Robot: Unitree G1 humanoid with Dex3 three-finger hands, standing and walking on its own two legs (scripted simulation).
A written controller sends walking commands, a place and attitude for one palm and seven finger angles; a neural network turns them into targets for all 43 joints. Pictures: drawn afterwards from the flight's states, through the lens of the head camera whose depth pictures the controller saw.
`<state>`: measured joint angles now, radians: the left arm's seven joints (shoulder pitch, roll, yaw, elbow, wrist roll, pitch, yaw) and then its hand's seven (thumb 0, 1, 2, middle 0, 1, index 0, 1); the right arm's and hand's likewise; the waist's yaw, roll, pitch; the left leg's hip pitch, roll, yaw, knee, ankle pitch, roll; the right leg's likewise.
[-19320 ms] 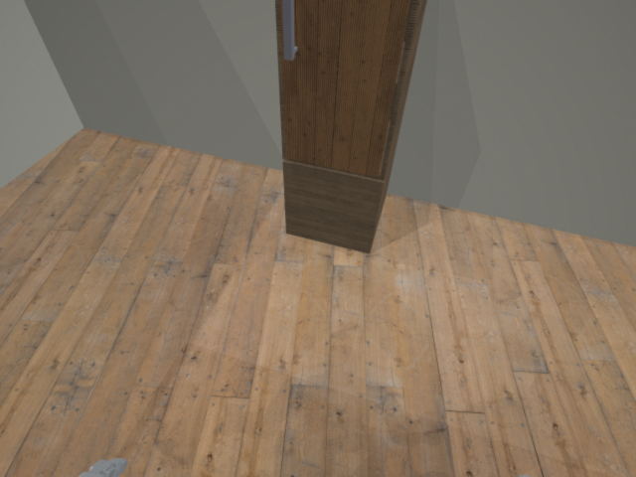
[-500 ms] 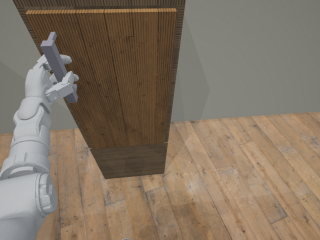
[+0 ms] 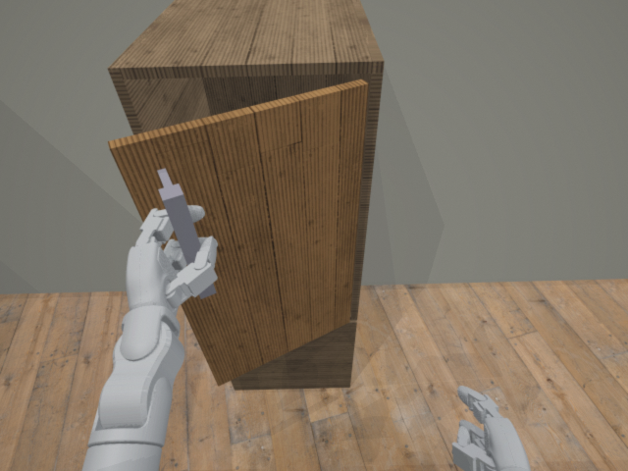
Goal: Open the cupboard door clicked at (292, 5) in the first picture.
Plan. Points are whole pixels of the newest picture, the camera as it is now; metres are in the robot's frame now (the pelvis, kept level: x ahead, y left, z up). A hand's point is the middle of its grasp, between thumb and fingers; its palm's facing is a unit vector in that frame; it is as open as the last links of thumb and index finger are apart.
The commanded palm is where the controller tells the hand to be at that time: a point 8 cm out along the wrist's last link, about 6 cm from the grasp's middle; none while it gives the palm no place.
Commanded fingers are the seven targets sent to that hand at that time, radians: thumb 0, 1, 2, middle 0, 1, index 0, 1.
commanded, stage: pull the door open along its arc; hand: left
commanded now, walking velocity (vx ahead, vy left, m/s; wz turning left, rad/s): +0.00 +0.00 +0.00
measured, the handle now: (186, 236) +0.37 +0.19 +0.14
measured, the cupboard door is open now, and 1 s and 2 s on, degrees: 27 51 54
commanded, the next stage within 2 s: open thumb and fingers to let go in 0.42 s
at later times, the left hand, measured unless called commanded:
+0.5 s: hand (288, 320) +0.25 +0.04 +0.14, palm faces +0.36 -0.93 -0.01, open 6.6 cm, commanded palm +0.21 +0.09 +0.13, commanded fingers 0.00 0.90 0.90 -0.40 -1.35 -0.40 -1.35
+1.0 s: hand (274, 317) +0.25 +0.06 +0.14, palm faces +0.40 -0.92 +0.02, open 11.8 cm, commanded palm +0.20 +0.10 +0.13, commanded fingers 0.00 -0.50 0.30 -0.28 -1.05 -0.28 -1.05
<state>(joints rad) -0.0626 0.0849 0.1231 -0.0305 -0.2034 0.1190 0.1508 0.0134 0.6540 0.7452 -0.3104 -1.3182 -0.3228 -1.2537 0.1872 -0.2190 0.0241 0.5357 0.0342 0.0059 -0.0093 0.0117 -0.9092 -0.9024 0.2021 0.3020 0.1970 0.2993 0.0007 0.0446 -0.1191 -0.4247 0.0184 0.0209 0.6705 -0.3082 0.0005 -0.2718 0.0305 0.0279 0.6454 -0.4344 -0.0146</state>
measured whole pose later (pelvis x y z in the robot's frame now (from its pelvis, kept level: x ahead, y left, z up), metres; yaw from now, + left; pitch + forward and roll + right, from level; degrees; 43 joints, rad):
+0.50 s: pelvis +0.00 -0.04 +0.00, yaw +4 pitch -3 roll +1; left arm 0.24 -0.04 -0.28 -0.38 0.00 0.27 0.52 0.01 0.64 0.72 -0.30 -1.30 -0.30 -1.31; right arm 0.15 -0.20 0.02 0.59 -0.03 0.12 0.03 0.01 -0.91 -0.90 0.20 0.30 0.20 0.30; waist 0.00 0.07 -0.07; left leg -0.30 0.02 -0.06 0.64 -0.29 -0.04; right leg -0.12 0.05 -0.05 0.62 -0.45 -0.07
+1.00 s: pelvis -0.01 -0.04 +0.00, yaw +5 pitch -4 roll +1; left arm 0.15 -0.08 -0.24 -0.24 0.00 0.19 0.49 0.01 -0.17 0.44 -0.34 -1.23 -0.34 -1.23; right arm 0.11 -0.19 0.03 0.61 -0.03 0.11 -0.02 0.01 -0.91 -0.90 0.20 0.30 0.20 0.30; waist 0.03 0.06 -0.04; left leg -0.27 0.01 -0.07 0.60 -0.26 -0.03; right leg -0.10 0.04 -0.06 0.59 -0.42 -0.07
